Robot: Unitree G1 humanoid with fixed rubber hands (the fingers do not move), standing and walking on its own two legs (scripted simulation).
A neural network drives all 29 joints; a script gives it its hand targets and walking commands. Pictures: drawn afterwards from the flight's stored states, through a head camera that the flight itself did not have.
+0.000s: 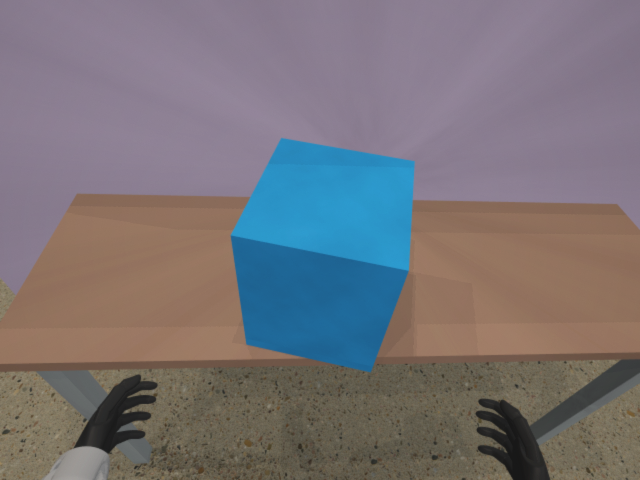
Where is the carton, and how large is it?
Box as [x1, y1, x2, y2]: [231, 138, 414, 371]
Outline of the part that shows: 281,138 231,234 246,344 370,371 408,271 414,161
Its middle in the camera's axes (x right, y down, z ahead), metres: +0.01 +0.03 +0.58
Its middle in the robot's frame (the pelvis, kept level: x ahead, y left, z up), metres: +0.44 +0.01 +0.03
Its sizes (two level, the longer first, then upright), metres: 0.210 0.200 0.250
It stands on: a table, 0.68 m high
